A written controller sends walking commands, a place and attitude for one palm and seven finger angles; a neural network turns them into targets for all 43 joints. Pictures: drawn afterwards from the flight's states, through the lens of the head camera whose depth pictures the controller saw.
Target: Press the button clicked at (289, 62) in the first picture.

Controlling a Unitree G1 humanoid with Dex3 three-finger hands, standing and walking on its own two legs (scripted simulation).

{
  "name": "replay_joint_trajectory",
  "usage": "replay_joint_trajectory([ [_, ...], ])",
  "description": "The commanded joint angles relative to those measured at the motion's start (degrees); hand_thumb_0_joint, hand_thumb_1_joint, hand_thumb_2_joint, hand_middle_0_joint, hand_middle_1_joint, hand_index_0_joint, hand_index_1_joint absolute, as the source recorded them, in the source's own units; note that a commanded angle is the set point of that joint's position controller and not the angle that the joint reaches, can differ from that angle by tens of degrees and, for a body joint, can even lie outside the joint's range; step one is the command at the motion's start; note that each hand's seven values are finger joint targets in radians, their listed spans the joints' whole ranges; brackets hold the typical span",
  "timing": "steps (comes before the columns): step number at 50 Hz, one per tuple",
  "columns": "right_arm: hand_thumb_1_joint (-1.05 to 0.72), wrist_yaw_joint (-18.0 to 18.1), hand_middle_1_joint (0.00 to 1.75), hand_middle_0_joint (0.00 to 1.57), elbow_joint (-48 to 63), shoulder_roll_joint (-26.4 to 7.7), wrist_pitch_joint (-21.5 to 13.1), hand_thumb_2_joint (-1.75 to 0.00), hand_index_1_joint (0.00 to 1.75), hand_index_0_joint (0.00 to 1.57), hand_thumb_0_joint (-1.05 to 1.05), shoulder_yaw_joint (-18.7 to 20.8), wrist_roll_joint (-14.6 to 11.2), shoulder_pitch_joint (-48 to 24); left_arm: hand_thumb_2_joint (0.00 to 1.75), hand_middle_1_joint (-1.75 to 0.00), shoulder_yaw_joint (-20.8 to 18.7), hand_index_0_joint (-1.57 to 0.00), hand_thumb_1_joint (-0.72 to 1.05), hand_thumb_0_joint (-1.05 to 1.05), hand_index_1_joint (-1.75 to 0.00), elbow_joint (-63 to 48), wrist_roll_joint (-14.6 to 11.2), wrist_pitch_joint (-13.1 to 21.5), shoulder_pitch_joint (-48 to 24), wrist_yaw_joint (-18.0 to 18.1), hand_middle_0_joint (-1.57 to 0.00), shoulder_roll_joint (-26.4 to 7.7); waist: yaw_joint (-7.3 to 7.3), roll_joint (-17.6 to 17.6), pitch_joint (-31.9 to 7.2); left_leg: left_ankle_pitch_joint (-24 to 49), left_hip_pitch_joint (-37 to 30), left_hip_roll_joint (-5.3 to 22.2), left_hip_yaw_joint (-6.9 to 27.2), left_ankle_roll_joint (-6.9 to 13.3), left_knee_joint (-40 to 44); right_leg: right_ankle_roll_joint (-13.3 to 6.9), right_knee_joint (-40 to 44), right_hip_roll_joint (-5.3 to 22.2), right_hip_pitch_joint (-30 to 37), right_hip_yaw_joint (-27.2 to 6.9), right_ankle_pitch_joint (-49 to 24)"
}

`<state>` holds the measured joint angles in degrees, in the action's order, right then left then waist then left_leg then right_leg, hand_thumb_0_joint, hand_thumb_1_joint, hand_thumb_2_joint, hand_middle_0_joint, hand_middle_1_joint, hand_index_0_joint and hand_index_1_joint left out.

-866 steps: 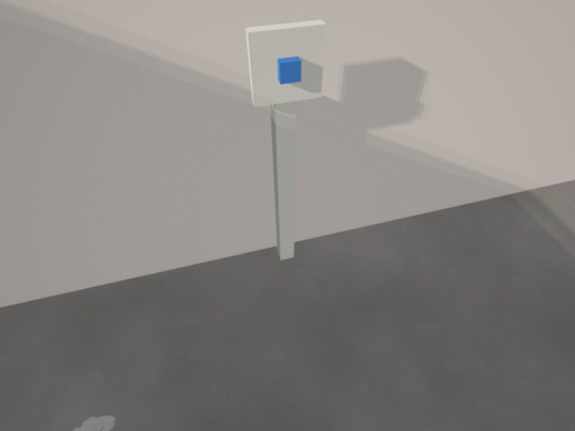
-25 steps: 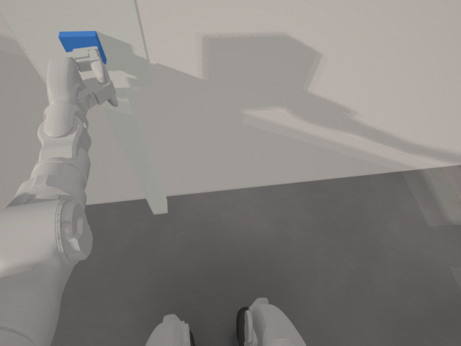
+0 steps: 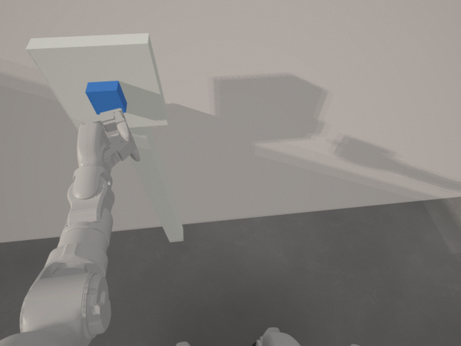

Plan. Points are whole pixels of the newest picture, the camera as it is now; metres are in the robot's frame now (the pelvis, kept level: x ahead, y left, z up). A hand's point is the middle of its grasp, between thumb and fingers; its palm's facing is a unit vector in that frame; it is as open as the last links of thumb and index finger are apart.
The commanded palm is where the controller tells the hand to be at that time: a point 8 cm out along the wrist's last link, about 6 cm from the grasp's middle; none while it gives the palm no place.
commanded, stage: pull the fist back off the button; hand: left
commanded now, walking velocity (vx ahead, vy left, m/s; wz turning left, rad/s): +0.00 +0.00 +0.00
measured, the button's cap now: (107, 96) +0.53 +0.21 +0.12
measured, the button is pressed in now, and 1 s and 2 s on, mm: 0 0 0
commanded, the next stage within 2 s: draw the hand back to the body in 0.40 s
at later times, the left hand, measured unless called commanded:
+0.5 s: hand (117, 172) +0.39 +0.18 +0.08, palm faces +0.11 -0.99 -0.02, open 3.1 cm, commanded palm +0.36 +0.22 +0.09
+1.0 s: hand (76, 208) +0.30 +0.20 +0.13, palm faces +0.11 -0.99 -0.03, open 3.1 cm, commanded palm +0.25 +0.24 +0.14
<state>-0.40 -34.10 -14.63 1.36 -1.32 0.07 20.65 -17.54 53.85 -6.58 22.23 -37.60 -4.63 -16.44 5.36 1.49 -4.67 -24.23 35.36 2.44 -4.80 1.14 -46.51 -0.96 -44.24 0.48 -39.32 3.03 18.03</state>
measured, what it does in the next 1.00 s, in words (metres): stands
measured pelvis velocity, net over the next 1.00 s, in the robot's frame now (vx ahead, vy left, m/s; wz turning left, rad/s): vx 0.01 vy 0.00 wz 0.03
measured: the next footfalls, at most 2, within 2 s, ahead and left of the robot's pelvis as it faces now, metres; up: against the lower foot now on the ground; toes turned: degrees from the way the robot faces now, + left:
none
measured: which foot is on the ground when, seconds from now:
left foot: down 0.00-1.00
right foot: down 0.00-1.00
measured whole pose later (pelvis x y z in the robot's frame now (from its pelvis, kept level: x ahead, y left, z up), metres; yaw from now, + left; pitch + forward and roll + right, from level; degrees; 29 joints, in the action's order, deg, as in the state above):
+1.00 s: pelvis +0.01 +0.00 +0.02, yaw +2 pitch +2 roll +0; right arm 3.7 -33.6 -14.2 -6.7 -2.6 -2.8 13.7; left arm -11.3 8.1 -13.9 7.3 -0.4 -9.6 -13.0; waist -1.0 3.0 -2.5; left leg -20.6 16.8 1.0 -3.3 0.9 -35.4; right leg -0.8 -34.4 1.2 -20.4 4.4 15.9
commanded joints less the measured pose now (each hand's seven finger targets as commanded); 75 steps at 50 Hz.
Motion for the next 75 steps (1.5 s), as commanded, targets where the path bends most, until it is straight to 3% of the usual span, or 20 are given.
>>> replay_joint_trajectory([
  [1, -0.90, 0.71, 0.30, 0.20, 6.07, -7.82, -2.22, -0.90, 0.30, 0.20, 0.00, 3.77, -0.98, 2.80, 0.90, -1.50, 0.87, -1.30, 0.90, 0.00, -1.50, -22.00, -2.09, 3.40, -13.90, -0.55, -1.30, -8.71, -2.00, 1.28, -23.79, 24.60, -10.58, -1.64, 3.37, -0.13, 6.45, -0.41, 3.57, -1.43, 19.96, -1.53, -23.46],
  [5, -0.90, 0.99, 0.30, 0.20, 5.90, -7.52, -2.93, -0.90, 0.30, 0.20, 0.00, 3.96, -1.51, 0.97, 0.90, -1.50, 3.97, -1.30, 0.90, 0.00, -1.50, -26.72, -3.11, 1.76, -9.00, -0.94, -1.30, -4.94, -1.52, -0.58, -20.64, 24.43, -11.23, -1.57, 3.19, -0.12, 7.13, -0.09, 4.53, -1.19, 20.14, -1.25, -24.36],
  [7, -0.90, 1.22, 0.30, 0.20, 5.76, -7.65, -3.04, -0.90, 0.30, 0.20, 0.00, 3.75, -1.61, 0.05, 0.90, -1.50, 3.69, -1.30, 0.90, 0.00, -1.50, -27.38, -3.09, 0.54, -7.55, -0.76, -1.30, -5.55, -1.60, -1.51, -18.00, 22.10, -10.23, -1.82, 3.21, -0.08, 7.70, -0.01, 5.21, -0.95, 19.91, -1.17, -23.18],
  [10, -0.90, 1.77, 0.30, 0.20, 5.79, -7.23, -3.49, -0.90, 0.30, 0.20, 0.00, 3.62, -1.62, -1.44, 0.90, -1.50, 4.19, -1.30, 0.90, 0.00, -1.50, -31.32, -2.79, 0.28, -8.27, -0.44, -1.30, -5.80, -1.68, 0.61, -19.08, 20.30, -11.67, -2.17, 3.29, -0.11, 7.93, -0.13, 5.50, -0.64, 20.42, -1.51, -21.58],
  [16, -0.90, 2.28, 0.30, 0.20, 5.74, -7.09, -4.54, -0.90, 0.30, 0.20, 0.00, 3.14, -1.70, -3.65, 0.90, -1.50, 3.63, -1.30, 0.90, 0.00, -1.50, -32.33, -3.70, -0.04, -2.31, -0.99, -1.30, -5.99, -2.57, -2.17, -17.71, 19.96, -10.63, -2.41, 3.36, -0.20, 8.38, 0.04, 5.80, -0.15, 22.80, -1.70, -22.81],
  [19, -0.90, 2.67, 0.30, 0.20, 5.51, -7.24, -4.51, -0.90, 0.30, 0.20, 0.00, 2.82, -1.70, -4.38, 0.90, -1.50, 2.85, -1.30, 0.90, 0.00, -1.50, -30.91, -3.73, -0.59, -4.52, -1.40, -1.30, -7.53, -2.09, -2.53, -15.39, 16.41, -9.08, -2.60, 3.37, -0.10, 8.61, 0.17, 6.78, 0.14, 22.23, -2.25, -19.39],
  [25, -0.90, 3.14, 0.30, 0.20, 4.96, -7.18, -5.07, -0.90, 0.30, 0.20, 0.00, 2.43, -1.81, -4.57, 0.90, -1.50, 4.17, -1.30, 0.90, 0.00, -1.50, -27.97, -4.39, -0.20, -8.58, -3.36, -1.30, -6.42, -1.51, -0.90, -16.78, 15.18, -9.55, -2.83, 3.78, -0.22, 8.10, -0.05, 6.42, 0.13, 21.12, -2.25, -17.31],
  [28, -0.90, 2.89, 0.30, 0.20, 6.73, -7.05, -5.64, -0.90, 0.30, 0.20, 0.00, 2.63, -1.92, -5.29, 0.90, -1.50, 2.19, -1.30, 0.90, 0.00, -1.50, -31.96, -5.33, -0.17, -1.05, -4.19, -1.30, -7.58, -4.32, 1.21, -20.89, 18.21, -11.68, -2.87, 3.59, -0.26, 9.01, -0.42, 6.23, 0.09, 25.06, -2.17, -20.12],
  [29, -0.90, 2.86, 0.30, 0.20, 6.99, -7.30, -5.68, -0.90, 0.30, 0.20, 0.00, 2.65, -1.99, -5.16, 0.90, -1.50, 1.79, -1.30, 0.90, 0.00, -1.50, -32.62, -5.52, -0.63, 1.26, -4.43, -1.30, -8.31, -4.28, -0.32, -21.14, 19.16, -11.60, -2.67, 3.88, -0.23, 9.32, -0.43, 6.28, -0.01, 25.99, -1.86, -20.82],
  [33, -0.90, 2.83, 0.30, 0.20, 8.50, -7.13, -6.27, -0.90, 0.30, 0.20, 0.00, 2.45, -2.56, -6.99, 0.90, -1.50, 0.56, -1.30, 0.90, 0.00, -1.50, -38.30, -6.88, -3.14, 9.13, -4.60, -1.30, -8.50, -5.57, -2.05, -16.50, 18.12, -11.14, -2.39, 3.65, -0.19, 11.99, -0.23, 8.25, 0.06, 27.10, -1.41, -19.96],
  [36, -0.90, 3.09, 0.30, 0.20, 9.33, -6.59, -7.24, -0.90, 0.30, 0.20, 0.00, 2.49, -2.76, -8.45, 0.90, -1.50, 1.25, -1.30, 0.90, 0.00, -1.50, -46.08, -7.08, -4.47, 12.49, -4.03, -1.30, -7.65, -5.93, 0.19, -15.94, 18.77, -14.14, -2.13, 3.54, -0.12, 13.55, -0.29, 9.48, -0.01, 27.55, -1.21, -19.31],
  [39, -0.90, 3.48, 0.30, 0.20, 9.26, -6.64, -8.45, -0.90, 0.30, 0.20, 0.00, 2.22, -2.88, -9.35, 0.90, -1.50, 2.06, -1.30, 0.90, 0.00, -1.50, -49.45, -7.69, -6.22, 15.85, -3.77, -1.30, -6.50, -5.40, -3.60, -12.04, 17.26, -14.67, -1.75, 3.87, 0.00, 15.00, -0.08, 11.23, -0.15, 27.22, -0.75, -17.23],
  [43, -0.90, 4.12, 0.30, 0.20, 9.26, -6.15, -10.22, -0.90, 0.30, 0.20, 0.00, 1.79, -3.08, -11.20, 0.90, -1.50, 2.84, -1.30, 0.90, 0.00, -1.50, -55.59, -7.53, -8.40, 17.96, -4.18, -1.30, -5.97, -5.71, 0.39, -10.34, 14.65, -17.39, -1.99, 4.05, -0.13, 16.69, -0.21, 12.90, -0.04, 26.64, -0.66, -13.42],
  [50, -0.90, 4.74, 0.30, 0.20, 9.77, -5.76, -12.63, -0.90, 0.30, 0.20, 0.00, 0.94, -3.24, -13.15, 0.90, -1.50, 2.62, -1.30, 0.90, 0.00, -1.50, -62.93, -8.73, -13.47, 26.54, -5.87, -1.30, -5.57, -6.66, -0.73, -7.61, 15.94, -20.05, -1.96, 4.79, -0.25, 18.26, -0.19, 14.46, -0.16, 28.00, 0.23, -13.74],
  [51, -0.90, 5.24, 0.30, 0.20, 8.96, -5.70, -12.47, -0.90, 0.30, 0.20, 0.00, 1.48, -2.00, -14.13, 0.90, -1.50, 4.91, -1.30, 0.90, 0.00, -1.50, -70.69, -1.44, -12.55, 27.12, 0.36, -1.30, -10.81, -7.49, -0.82, -5.63, 15.83, -21.68, -1.81, 3.99, 0.74, 20.91, -0.44, 18.74, 1.12, 30.13, -1.85, -12.23],
  [53, -0.90, 5.50, 0.30, 0.20, 8.25, -5.05, -11.96, -0.90, 0.30, 0.20, 0.00, 1.02, -1.44, -14.33, 0.90, -1.50, 6.68, -1.30, 0.90, 0.00, -1.50, -69.06, 0.31, -13.93, 35.12, 5.22, -1.30, -6.30, -7.04, -2.24, -2.20, 16.56, -23.08, -1.46, 3.98, 0.81, 22.76, -0.35, 20.48, 1.10, 31.20, -1.24, -12.44],
  [54, -0.90, 5.47, 0.30, 0.20, 7.82, -5.32, -11.52, -0.90, 0.30, 0.20, 0.00, 1.08, -1.36, -14.60, 0.90, -1.50, 6.55, -1.30, 0.90, 0.00, -1.50, -69.83, 0.81, -14.28, 36.44, 6.32, -1.30, -6.79, -7.11, -3.96, -1.68, 17.27, -23.74, -1.29, 3.84, 0.92, 23.34, -0.29, 21.57, 0.77, 32.16, -1.32, -12.59],
  [56, -0.90, 5.47, 0.30, 0.20, 7.65, -4.87, -10.64, -0.90, 0.30, 0.20, 0.00, 0.77, -0.97, -14.88, 0.90, -1.50, 5.85, -1.30, 0.90, 0.00, -1.50, -72.43, 1.98, -14.58, 37.28, 7.98, -1.30, -7.28, -7.08, 1.03, -1.56, 18.37, -25.97, -1.41, 3.58, 0.60, 24.77, -0.47, 22.32, 0.85, 33.67, -1.46, -13.48],
  [62, -0.90, 5.54, 0.30, 0.20, 7.89, -4.35, -9.79, -0.90, 0.30, 0.20, 0.00, 0.61, -0.21, -16.34, 0.90, -1.50, 5.32, -1.30, 0.90, 0.00, -1.50, -78.53, 3.68, -14.54, 39.08, 10.45, -1.30, -7.74, -7.25, 2.16, -1.16, 19.13, -29.75, -1.49, 4.10, 0.25, 27.60, -0.53, 24.61, 0.34, 36.33, -0.89, -12.71],
  [75, -0.90, 4.26, 0.30, 0.20, 8.41, -4.11, -9.89, -0.90, 0.30, 0.20, 0.00, 1.45, 0.52, -16.77, 0.90, -1.50, -0.04, -1.30, 0.90, 0.00, -1.50, -88.36, 4.05, -14.51, 57.43, 11.07, -1.30, -9.11, -8.80, 1.33, 1.69, 25.21, -29.05, -1.05, 4.55, -0.40, 27.17, -0.37, 24.32, 0.00, 38.30, -0.66, -17.18],
])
